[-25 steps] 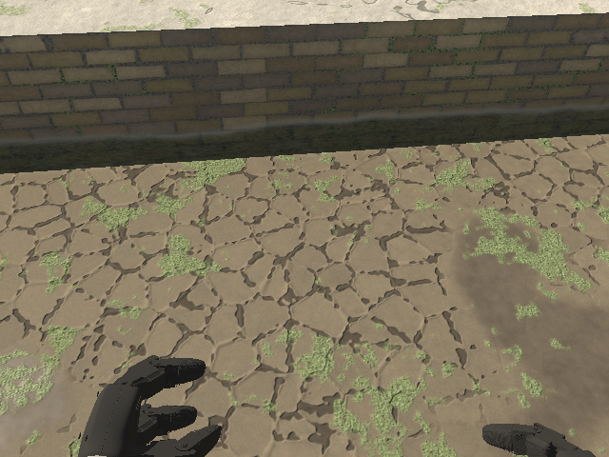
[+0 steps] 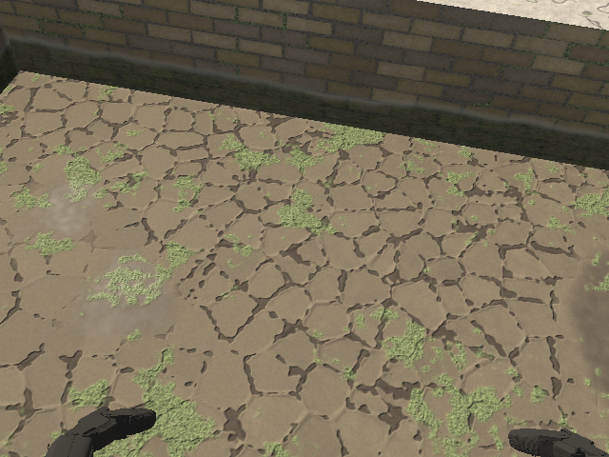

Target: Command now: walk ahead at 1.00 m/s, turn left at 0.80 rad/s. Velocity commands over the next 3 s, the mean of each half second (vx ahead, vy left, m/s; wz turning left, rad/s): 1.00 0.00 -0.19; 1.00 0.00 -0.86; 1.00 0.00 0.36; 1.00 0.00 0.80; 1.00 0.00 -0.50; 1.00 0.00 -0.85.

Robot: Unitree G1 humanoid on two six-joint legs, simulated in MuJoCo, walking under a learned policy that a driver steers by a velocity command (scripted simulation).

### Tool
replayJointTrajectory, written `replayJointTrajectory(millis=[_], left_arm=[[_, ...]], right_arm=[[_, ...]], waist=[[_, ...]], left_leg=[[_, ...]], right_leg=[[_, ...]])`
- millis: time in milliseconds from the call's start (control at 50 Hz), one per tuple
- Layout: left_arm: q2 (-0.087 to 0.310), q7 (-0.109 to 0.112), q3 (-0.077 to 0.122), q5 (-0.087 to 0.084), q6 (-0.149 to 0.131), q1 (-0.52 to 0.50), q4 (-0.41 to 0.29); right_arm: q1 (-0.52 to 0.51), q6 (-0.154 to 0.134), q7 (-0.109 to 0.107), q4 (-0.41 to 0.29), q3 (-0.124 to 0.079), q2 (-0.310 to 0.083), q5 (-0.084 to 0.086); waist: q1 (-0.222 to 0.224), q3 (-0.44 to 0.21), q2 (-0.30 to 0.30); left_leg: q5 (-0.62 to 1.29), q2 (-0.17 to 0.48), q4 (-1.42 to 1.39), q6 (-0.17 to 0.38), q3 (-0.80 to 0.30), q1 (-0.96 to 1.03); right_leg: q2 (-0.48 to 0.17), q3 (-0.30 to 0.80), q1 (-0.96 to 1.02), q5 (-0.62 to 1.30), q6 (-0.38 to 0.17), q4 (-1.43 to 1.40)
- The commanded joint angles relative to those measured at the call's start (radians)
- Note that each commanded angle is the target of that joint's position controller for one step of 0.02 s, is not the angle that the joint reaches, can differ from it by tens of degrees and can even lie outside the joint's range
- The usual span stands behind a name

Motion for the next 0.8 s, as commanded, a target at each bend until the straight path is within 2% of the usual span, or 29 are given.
replayJointTrajectory(millis=[20,60,80,100,120,140,160,180,200,240,280,360,400,440,460,480,500,520,540,560,580,600,640,680,720,740,760,780,800], left_arm=[[0.113,0.007,0.024,-0.024,-0.036,-0.086,-0.057],[0.071,-0.014,0.005,-0.054,-0.031,-0.159,-0.073],[0.040,-0.022,-0.008,-0.061,-0.023,-0.173,-0.088],[0.002,-0.024,-0.016,-0.069,-0.008,-0.179,-0.089],[-0.020,-0.021,-0.021,-0.066,0.016,-0.146,-0.104],[-0.004,-0.022,-0.024,-0.057,0.033,-0.187,-0.186],[0.016,-0.016,-0.009,-0.062,0.028,-0.310,-0.234],[0.015,0.013,-0.007,-0.078,0.021,-0.313,-0.235],[0.012,0.031,-0.005,-0.067,0.013,-0.211,-0.207],[0.012,0.030,0.002,-0.039,0.021,-0.092,-0.168],[0.021,0.014,0.017,-0.041,0.052,-0.037,-0.147],[0.023,-0.002,0.001,-0.062,0.085,-0.035,-0.132],[0.019,-0.015,-0.014,-0.068,0.083,-0.044,-0.136],[0.039,-0.024,-0.011,-0.073,0.081,-0.046,-0.134],[0.035,-0.032,-0.013,-0.077,0.081,-0.022,-0.126],[0.020,-0.041,-0.018,-0.071,0.079,0.056,-0.096],[0.001,-0.053,-0.023,-0.056,0.075,0.146,-0.055],[-0.003,-0.062,-0.034,-0.044,0.068,0.131,-0.056],[0.164,-0.046,0.018,-0.088,0.060,0.120,-0.080],[0.214,-0.018,0.044,-0.064,0.050,0.054,-0.121],[0.207,0.004,0.042,-0.043,0.041,-0.031,-0.140],[0.200,0.006,0.039,-0.035,0.030,-0.071,-0.156],[0.159,-0.008,0.029,-0.055,0.006,-0.120,-0.171],[0.135,-0.023,0.025,-0.069,0.001,-0.109,-0.168],[0.128,-0.031,0.035,-0.079,0.011,-0.098,-0.166],[0.084,-0.029,0.034,-0.088,0.009,-0.095,-0.168],[0.026,-0.033,0.020,-0.105,0.004,-0.058,-0.200],[0.044,-0.028,0.028,-0.094,0.003,-0.058,-0.198],[0.080,-0.024,0.044,-0.068,0.001,-0.107,-0.197]], right_arm=[[-0.073,-0.016,-0.001,-0.104,-0.029,-0.088,-0.005],[0.008,-0.017,-0.007,-0.071,-0.007,-0.037,-0.018],[0.064,-0.023,-0.004,-0.040,-0.002,-0.030,-0.030],[0.136,-0.027,-0.002,-0.012,0.006,-0.014,-0.047],[0.145,-0.026,0.004,-0.015,0.020,-0.018,-0.054],[0.124,-0.028,-0.006,-0.061,0.003,-0.137,-0.035],[0.101,-0.035,-0.031,-0.107,-0.017,-0.199,-0.029],[0.021,-0.044,-0.060,-0.134,-0.016,-0.198,-0.058],[-0.040,-0.049,-0.079,-0.145,-0.010,-0.171,-0.070],[-0.099,-0.075,-0.082,-0.159,0.011,-0.098,-0.061],[-0.099,-0.099,-0.076,-0.156,0.020,-0.075,-0.057],[-0.067,-0.136,-0.056,-0.143,0.009,-0.099,-0.057],[-0.045,-0.137,-0.050,-0.125,-0.002,-0.113,-0.056],[-0.028,-0.120,-0.049,-0.107,-0.016,-0.128,-0.043],[-0.037,-0.110,-0.049,-0.101,-0.019,-0.125,-0.037],[-0.063,-0.100,-0.048,-0.098,-0.021,-0.117,-0.027],[-0.101,-0.085,-0.051,-0.106,-0.016,-0.073,-0.024],[-0.144,-0.071,-0.056,-0.141,0.006,0.012,-0.027],[-0.258,-0.076,-0.049,-0.232,0.007,-0.033,-0.040],[-0.340,-0.096,-0.035,-0.266,0.002,-0.060,-0.051],[-0.346,-0.112,-0.028,-0.260,-0.001,-0.069,-0.047],[-0.285,-0.119,-0.021,-0.221,-0.002,-0.069,-0.044],[-0.193,-0.116,-0.015,-0.170,-0.004,-0.062,-0.044],[-0.184,-0.108,-0.016,-0.161,0.001,-0.051,-0.031],[-0.104,-0.104,-0.025,-0.124,0.003,-0.028,-0.021],[-0.004,-0.103,-0.036,-0.088,-0.004,-0.040,-0.045],[0.032,-0.107,-0.038,-0.075,-0.028,-0.119,-0.077],[0.085,-0.106,-0.040,-0.058,-0.044,-0.163,-0.083],[0.099,-0.115,-0.046,-0.062,-0.036,-0.148,-0.084]], waist=[[-0.032,-0.147,-0.054],[-0.091,-0.179,-0.004],[-0.108,-0.194,0.063],[-0.128,-0.171,0.190],[-0.100,-0.102,0.351],[-0.131,-0.125,0.553],[-0.184,-0.228,0.388],[-0.123,-0.245,0.242],[-0.047,-0.266,0.158],[0.026,-0.269,0.085],[0.050,-0.258,0.086],[0.039,-0.218,0.080],[0.019,-0.209,0.132],[-0.015,-0.179,0.183],[-0.010,-0.165,0.202],[0.033,-0.154,0.165],[0.073,-0.101,0.058],[0.053,0.011,-0.124],[0.118,0.015,-0.313],[0.129,-0.034,-0.227],[0.086,-0.076,-0.132],[0.049,-0.147,-0.102],[0.012,-0.228,-0.067],[0.015,-0.219,-0.070],[-0.020,-0.190,-0.043],[-0.045,-0.198,0.062],[-0.052,-0.249,0.328],[-0.085,-0.235,0.404],[-0.080,-0.184,0.246]], left_leg=[[0.029,0.099,0.075,0.008,0.043,0.053],[0.088,0.098,-0.053,0.026,0.090,0.268],[0.073,0.080,-0.114,0.030,0.116,0.352],[0.019,0.063,-0.181,0.045,0.134,0.346],[0.155,0.055,-0.237,0.088,0.080,0.284],[0.083,0.206,-0.419,0.200,-0.307,0.312],[-0.197,0.322,-0.588,0.208,-0.557,0.361],[-0.305,0.392,-0.594,0.201,-0.591,0.337],[-0.310,0.418,-0.555,0.170,-0.557,0.304],[-0.269,0.404,-0.512,0.098,-0.443,0.185],[-0.233,0.373,-0.524,0.061,-0.336,0.096],[-0.152,0.348,-0.544,0.029,-0.159,0.126],[-0.108,0.325,-0.580,-0.014,-0.031,0.130],[-0.124,0.331,-0.597,0.003,0.003,0.163],[-0.137,0.330,-0.592,0.003,0.025,0.171],[-0.169,0.296,-0.556,-0.029,0.089,0.140],[-0.145,0.203,-0.383,-0.082,0.205,0.103],[-0.151,0.135,-0.098,-0.089,0.245,-0.086],[-0.224,0.048,-0.044,-0.109,0.161,-0.317],[-0.162,0.073,0.004,-0.121,0.046,-0.347],[-0.091,0.083,0.019,-0.121,0.009,-0.293],[-0.069,0.079,0.030,-0.119,0.016,-0.176],[-0.020,0.068,0.010,-0.110,0.051,0.078],[-0.001,0.055,-0.123,-0.105,0.065,0.230],[0.087,0.067,-0.370,-0.091,0.070,0.372],[0.156,0.117,-0.403,-0.076,0.021,0.547],[0.186,0.271,-0.388,-0.039,-0.162,0.746],[0.040,0.384,-0.483,0.006,-0.371,0.729],[-0.066,0.423,-0.518,0.034,-0.413,0.633]], right_leg=[[-0.296,0.242,-0.043,-0.177,0.016,-0.358],[-0.223,0.145,-0.145,-0.226,0.048,-0.303],[-0.179,0.110,-0.162,-0.259,0.058,-0.227],[-0.112,0.067,-0.154,-0.286,0.056,-0.036],[-0.006,0.058,-0.204,-0.332,0.059,0.245],[0.114,0.187,-0.461,-0.470,0.102,0.513],[0.168,0.428,-0.522,-0.345,0.121,0.666],[0.183,0.552,-0.581,-0.165,0.130,0.760],[0.189,0.582,-0.568,-0.067,0.128,0.818],[0.174,0.561,-0.466,0.012,0.133,0.852],[0.189,0.511,-0.372,0.037,0.132,0.868],[0.152,0.437,-0.281,0.032,0.115,0.633],[0.121,0.362,-0.125,-0.050,0.081,0.347],[0.113,0.311,-0.035,-0.130,0.042,0.188],[0.112,0.291,0.013,-0.133,0.022,0.110],[0.127,0.256,0.117,-0.070,-0.005,-0.014],[0.148,0.268,0.161,-0.047,-0.028,-0.125],[0.063,0.494,0.117,0.100,-0.076,-0.095],[-0.044,0.871,0.114,0.091,-0.165,-0.216],[-0.118,1.045,0.095,-0.078,-0.215,-0.329],[-0.120,1.021,0.082,-0.082,-0.203,-0.342],[-0.081,0.960,0.065,-0.016,-0.180,-0.314],[-0.005,0.819,-0.013,0.125,-0.139,-0.266],[0.041,0.770,-0.042,0.182,-0.128,-0.265],[0.075,0.736,-0.029,0.175,-0.119,-0.196],[0.124,0.692,-0.129,0.116,-0.088,-0.055],[0.211,0.572,-0.380,-0.092,-0.038,0.117],[0.225,0.529,-0.522,-0.205,-0.030,0.262],[0.196,0.546,-0.549,-0.139,-0.013,0.382]])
